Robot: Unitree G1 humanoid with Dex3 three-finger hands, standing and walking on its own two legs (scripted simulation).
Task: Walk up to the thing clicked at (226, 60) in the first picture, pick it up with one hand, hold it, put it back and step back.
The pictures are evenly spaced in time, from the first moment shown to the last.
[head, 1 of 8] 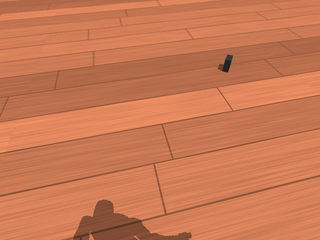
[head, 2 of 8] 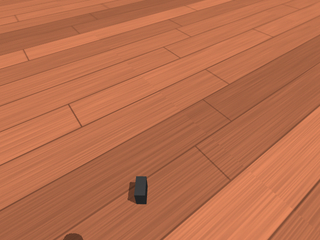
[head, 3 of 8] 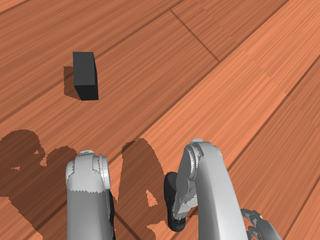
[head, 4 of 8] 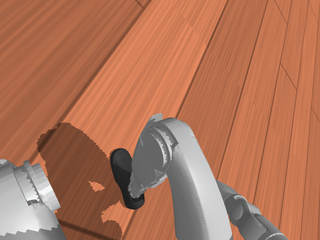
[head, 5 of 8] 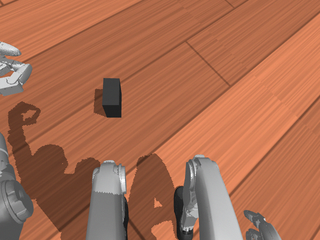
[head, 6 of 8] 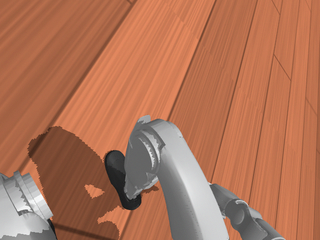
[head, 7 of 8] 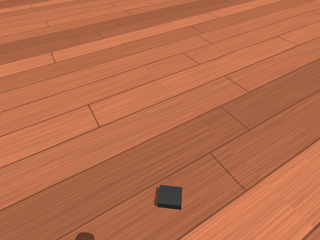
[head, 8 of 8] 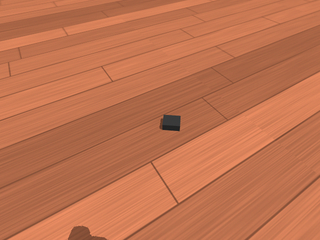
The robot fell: no
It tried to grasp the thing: yes
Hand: left
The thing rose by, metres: 0.01
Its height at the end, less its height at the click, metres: -0.04
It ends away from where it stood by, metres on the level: 0.11
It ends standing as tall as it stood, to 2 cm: no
